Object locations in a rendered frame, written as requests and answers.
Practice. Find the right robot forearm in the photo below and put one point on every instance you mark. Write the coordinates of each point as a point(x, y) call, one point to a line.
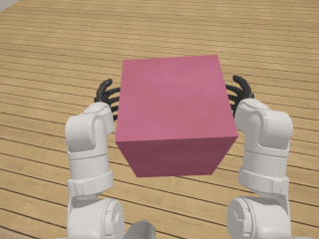
point(266, 148)

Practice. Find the left robot forearm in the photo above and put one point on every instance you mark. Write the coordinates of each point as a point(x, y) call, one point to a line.
point(87, 149)

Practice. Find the robot left thigh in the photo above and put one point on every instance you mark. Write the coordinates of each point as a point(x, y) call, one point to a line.
point(141, 230)

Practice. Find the right robot upper arm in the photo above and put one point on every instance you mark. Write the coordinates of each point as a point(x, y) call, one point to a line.
point(250, 217)

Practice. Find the robot right hand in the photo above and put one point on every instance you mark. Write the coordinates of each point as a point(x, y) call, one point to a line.
point(242, 93)

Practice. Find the left robot upper arm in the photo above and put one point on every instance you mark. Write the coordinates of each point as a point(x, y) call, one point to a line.
point(96, 219)

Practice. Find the robot left hand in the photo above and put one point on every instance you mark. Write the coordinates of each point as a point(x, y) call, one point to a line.
point(102, 96)

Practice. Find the carton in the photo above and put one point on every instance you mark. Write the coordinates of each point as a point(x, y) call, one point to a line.
point(174, 116)

